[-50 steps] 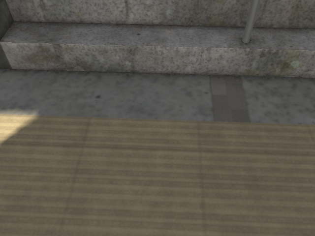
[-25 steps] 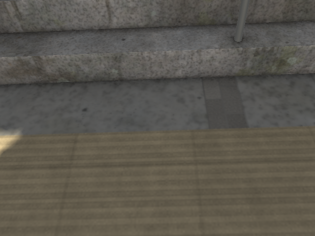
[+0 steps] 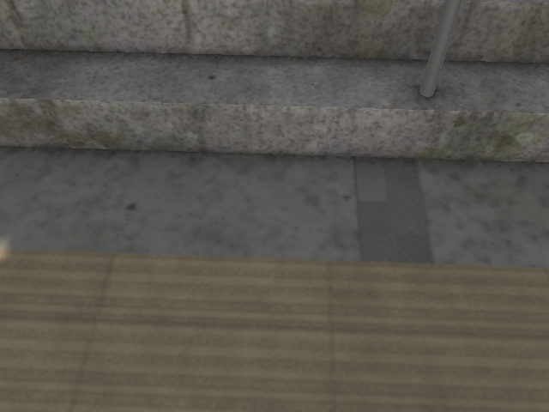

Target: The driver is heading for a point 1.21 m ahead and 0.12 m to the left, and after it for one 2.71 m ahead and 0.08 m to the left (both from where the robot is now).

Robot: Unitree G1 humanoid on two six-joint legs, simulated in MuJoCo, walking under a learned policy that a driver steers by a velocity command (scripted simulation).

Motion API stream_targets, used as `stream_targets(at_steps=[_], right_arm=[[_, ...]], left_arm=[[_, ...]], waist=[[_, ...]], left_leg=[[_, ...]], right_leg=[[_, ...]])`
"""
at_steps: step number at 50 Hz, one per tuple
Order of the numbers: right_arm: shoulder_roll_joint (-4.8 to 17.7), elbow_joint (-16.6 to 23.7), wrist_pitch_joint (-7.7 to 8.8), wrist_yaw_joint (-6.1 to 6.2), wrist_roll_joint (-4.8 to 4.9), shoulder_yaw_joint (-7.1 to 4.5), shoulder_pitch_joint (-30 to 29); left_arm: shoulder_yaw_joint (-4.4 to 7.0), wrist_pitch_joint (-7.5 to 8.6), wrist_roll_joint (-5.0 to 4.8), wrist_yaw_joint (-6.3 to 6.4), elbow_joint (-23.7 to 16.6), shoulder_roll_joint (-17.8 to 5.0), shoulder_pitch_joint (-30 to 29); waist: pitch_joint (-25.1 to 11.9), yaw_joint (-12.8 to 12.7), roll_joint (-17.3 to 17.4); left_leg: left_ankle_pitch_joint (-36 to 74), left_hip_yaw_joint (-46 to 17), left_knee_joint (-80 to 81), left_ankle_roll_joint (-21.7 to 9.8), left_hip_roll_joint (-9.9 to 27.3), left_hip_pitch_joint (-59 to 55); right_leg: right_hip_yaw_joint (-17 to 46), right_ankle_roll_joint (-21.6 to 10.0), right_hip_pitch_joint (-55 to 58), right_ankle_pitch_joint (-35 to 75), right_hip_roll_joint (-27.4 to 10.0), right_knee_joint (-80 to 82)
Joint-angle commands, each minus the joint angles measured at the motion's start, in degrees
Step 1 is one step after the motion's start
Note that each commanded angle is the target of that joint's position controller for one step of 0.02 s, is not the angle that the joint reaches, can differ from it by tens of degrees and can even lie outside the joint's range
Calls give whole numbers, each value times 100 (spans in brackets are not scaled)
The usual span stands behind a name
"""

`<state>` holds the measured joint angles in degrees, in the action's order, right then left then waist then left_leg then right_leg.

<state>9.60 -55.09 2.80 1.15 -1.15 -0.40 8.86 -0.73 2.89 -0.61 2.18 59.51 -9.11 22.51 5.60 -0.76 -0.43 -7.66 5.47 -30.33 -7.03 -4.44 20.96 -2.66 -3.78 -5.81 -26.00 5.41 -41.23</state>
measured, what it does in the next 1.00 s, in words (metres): steps on the spot: right foot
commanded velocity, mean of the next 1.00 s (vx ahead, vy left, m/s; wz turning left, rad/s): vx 0.03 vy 0.00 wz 0.00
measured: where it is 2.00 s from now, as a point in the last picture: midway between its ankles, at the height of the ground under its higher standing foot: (271, 355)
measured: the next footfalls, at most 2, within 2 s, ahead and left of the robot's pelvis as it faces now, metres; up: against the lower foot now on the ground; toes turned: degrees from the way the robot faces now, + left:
right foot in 0.26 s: +0.05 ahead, -0.13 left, +0.00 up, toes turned +0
left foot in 1.22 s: +0.22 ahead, +0.09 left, +0.00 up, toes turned +5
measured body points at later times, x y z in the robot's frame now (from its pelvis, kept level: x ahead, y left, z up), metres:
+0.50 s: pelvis +0.03 -0.03 +0.02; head +0.02 -0.04 +0.47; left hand +0.00 +0.18 -0.14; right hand +0.03 -0.25 -0.14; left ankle +0.09 +0.05 -0.72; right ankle +0.01 -0.13 -0.72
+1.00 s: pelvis +0.07 -0.05 +0.01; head +0.06 -0.04 +0.46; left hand +0.01 +0.16 -0.15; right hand +0.04 -0.26 -0.15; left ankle +0.08 +0.05 -0.72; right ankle +0.01 -0.13 -0.72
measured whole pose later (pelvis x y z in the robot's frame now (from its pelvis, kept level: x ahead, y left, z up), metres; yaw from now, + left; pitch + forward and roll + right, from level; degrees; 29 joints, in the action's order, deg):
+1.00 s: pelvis +0.07 -0.05 +0.01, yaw +1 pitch -1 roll +0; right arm 6.9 -66.5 0.2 1.5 -1.2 0.3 19.2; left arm -0.2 1.1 0.8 2.3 65.3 -6.7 22.8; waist -0.1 -0.2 -0.1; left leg -18.8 1.7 -31.6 -3.0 -0.9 15.1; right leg -1.6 -4.1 -5.0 -18.8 3.1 -24.6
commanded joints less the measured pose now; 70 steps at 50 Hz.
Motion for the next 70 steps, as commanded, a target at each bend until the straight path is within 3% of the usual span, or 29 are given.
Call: stream_targets(at_steps=[1, 2, 3, 5, 6, 9, 12, 14, 15, 17, 20, 27, 44, 45, 47, 49, 50, 52, 55, 58, 60, 61, 62, 63, 64, 65, 66, 67, 70], right_arm=[[732, -197, -27, 27, 208, -130, 1132], [601, -99, -64, 35, 154, -91, 638], [458, -75, -104, 60, 83, -27, 375], [512, -142, -162, 103, -22, -23, 275], [542, -205, -164, 97, -42, -29, 431], [733, -327, -195, 80, 30, -82, 640], [764, -352, -296, 78, 111, -111, 533], [629, -418, -335, 63, 134, -105, 708], [545, -405, -361, 45, 167, -104, 733], [256, -518, -342, -6, 100, -30, 884], [309, -693, -264, -25, 37, -2, 1115], [221, -887, -189, 43, 77, 68, 1128], [77, -1167, -198, 119, 83, 79, 1315], [52, -1189, -204, 116, 78, 83, 1344], [123, -1125, -228, 92, 54, 29, 1263], [104, -913, -228, 17, -45, -5, 937], [19, -774, -195, -22, -107, 7, 759], [92, -500, -83, -81, -108, -37, 387], [206, -245, 88, -168, -35, -123, 172], [186, -132, 140, -234, 44, -189, 290], [170, -471, 147, -218, 84, -271, 1316], [423, -707, 186, -157, 56, -391, 2120], [1083, -797, 210, -79, -35, -549, 3020], [1086, -940, 114, -84, -10, -534, 3207], [914, -742, 73, -77, -15, -464, 2421], [757, -525, 105, -113, 4, -415, 1807], [687, -425, 155, -128, 16, -373, 1488], [525, -421, 210, -119, 31, -307, 1414], [407, -614, 318, -68, 39, -216, 1817]], left_arm=[[150, -208, 184, -21, 18, -561, 782], [164, -261, 307, -48, -25, -518, 394], [161, -321, 300, -64, -34, -446, 203], [106, -439, 263, -51, 65, -247, 265], [90, -472, 229, -24, 135, -194, 316], [79, -526, 174, 16, 255, -174, 298], [70, -506, 209, 1, 388, -155, 396], [56, -422, 272, 8, 339, -285, 336], [55, -369, 216, 13, 322, -365, 184], [9, -216, 146, 20, 285, -284, -121], [34, -116, 100, 33, 258, -346, -198], [32, -142, 122, 10, 418, -202, 257], [-11, -118, 117, 48, 591, -52, 337], [-10, -120, 127, 46, 621, -49, 416], [103, -160, 138, 35, 627, -299, 522], [225, -208, 139, 15, 628, -538, 799], [269, -205, 142, 13, 637, -599, 872], [310, -130, 207, -2, 654, -579, 1005], [359, 21, 239, -25, 620, -634, 965], [382, 110, 201, -41, 553, -706, 746], [376, 151, 149, -75, 463, -729, 438], [331, 212, 164, -112, 424, -625, 399], [205, 246, 112, -176, 141, -175, 318], [291, 235, 236, -220, 30, -420, 227], [321, 201, 295, -263, -65, -462, -61], [299, 225, 279, -316, -115, -372, -262], [302, 236, 244, -342, -107, -283, -265], [318, 196, 273, -355, -79, -279, -168], [367, 45, 262, -391, -136, -325, -256]], waist=[[-1278, 171, 458], [-692, 98, 333], [-317, -41, 218], [-163, -178, 479], [-279, -128, 467], [-483, -44, 482], [-285, -128, 476], [32, -42, 167], [276, 98, -272], [146, 306, -600], [-34, 373, -317], [-50, 144, 46], [-61, 129, 13], [-162, 107, -8], [5, 40, -281], [531, -159, -673], [814, -216, -765], [996, -291, -620], [747, -221, -383], [491, 9, -494], [196, 528, -284], [-212, 867, 145], [-732, 1138, 1561], [-649, 1007, 1579], [-98, 583, 771], [164, 401, 297], [191, 193, 144], [152, 56, 173], [50, -47, 326]], left_leg=[[3552, -2619, 977, -1640, 2554, -1581], [2071, -2432, 1378, -1420, 2292, -864], [1144, -2083, 1698, -1108, 2003, -241], [210, -1539, 1886, -670, 1495, 198], [32, -1501, 1868, -600, 1451, 52], [-1151, -1597, 1920, -465, 1453, -40], [-2286, -1585, 1985, -110, 1338, 486], [-2473, -1502, 1890, 285, 1154, 590], [-1961, -1162, 1628, 394, 853, 166], [-641, -889, 970, 407, 684, -1091], [-220, -927, 893, 387, 779, -1414], [-204, -1018, 1061, 405, 872, -969], [373, -1010, 918, 408, 933, -1086], [3, -966, 900, 400, 866, -1113], [-1217, -665, 424, 333, 514, -761], [-1898, -250, -449, 311, 219, 306], [-1762, -98, -838, 299, 321, 732], [-1695, -222, -1463, 258, 613, 1373], [-1602, -288, -1342, 259, 745, 1618], [-1171, -33, -630, 250, 536, 524], [-711, 244, 108, 217, 113, -1441], [-857, -241, 354, 118, 399, -2639], [-2503, -2758, 1512, -373, 2043, -3543], [-3007, -4410, 2260, -771, 2674, -3254], [-3285, -3927, 2159, -710, 2606, -2613], [-2658, -3321, 2220, -596, 2401, -2037], [-1919, -2727, 2304, -455, 2138, -1684], [-1275, -2275, 2337, -355, 1927, -1522], [386, -1458, 2276, -292, 1633, -1704]], right_leg=[[564, 173, -1098, -964, -319, -2484], [590, 158, -1186, -790, -388, -2324], [593, 179, -1017, -553, -515, -1841], [360, 249, -658, -288, -477, -940], [290, 267, -604, -297, -427, -601], [194, 263, -399, 105, -421, 111], [75, 165, 99, 803, -418, 1023], [654, 44, -117, 704, -823, 1858], [1033, -34, -972, -10, -1021, 2257], [1331, 21, -1805, -392, -1251, 2892], [1184, 61, -1636, 178, -1173, 2904], [892, -28, -939, 988, -1028, 2515], [780, -31, -582, 1819, -1039, 2380], [785, -55, -534, 1353, -1002, 2455], [1017, -261, -627, -271, -993, 2612], [1895, -686, -593, -1898, -1583, 3170], [2290, -905, -554, -2124, -1978, 3381], [2622, -1168, -295, -1536, -2327, 3519], [2189, -1121, 348, -189, -2213, 3310], [1581, -925, -56, 679, -1945, 2981], [979, -655, -1068, 1556, -1530, 2127], [525, -463, -1652, 2038, -1193, 990], [-255, -89, -2753, 935, -447, -1139], [52, -136, -3419, -467, -229, -2372], [346, -242, -3658, 14, -701, -2923], [411, -268, -3575, 646, -894, -2851], [420, -241, -3289, 1037, -1028, -2604], [372, -168, -3061, 1194, -1088, -2405], [122, -24, -3120, 1484, -1028, -2147]])
Velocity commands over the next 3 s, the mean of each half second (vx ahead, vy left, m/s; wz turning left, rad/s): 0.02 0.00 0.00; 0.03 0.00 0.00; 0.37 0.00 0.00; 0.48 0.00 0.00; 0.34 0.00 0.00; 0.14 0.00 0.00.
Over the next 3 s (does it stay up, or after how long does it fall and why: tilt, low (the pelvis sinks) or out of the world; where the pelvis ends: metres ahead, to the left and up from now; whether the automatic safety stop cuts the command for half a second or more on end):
stays up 0.86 0.03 0.01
